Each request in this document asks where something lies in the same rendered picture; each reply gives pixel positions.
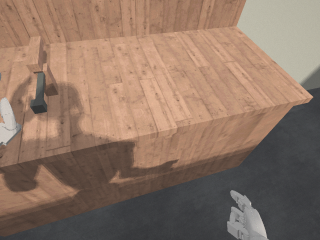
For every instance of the tap lever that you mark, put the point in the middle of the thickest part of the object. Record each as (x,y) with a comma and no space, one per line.
(38,105)

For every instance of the robot right hand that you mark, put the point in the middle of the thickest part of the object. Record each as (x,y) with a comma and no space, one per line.
(250,223)

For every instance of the counter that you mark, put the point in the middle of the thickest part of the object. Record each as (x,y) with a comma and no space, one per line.
(141,95)

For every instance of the robot left hand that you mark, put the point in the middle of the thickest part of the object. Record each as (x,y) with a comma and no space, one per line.
(10,128)

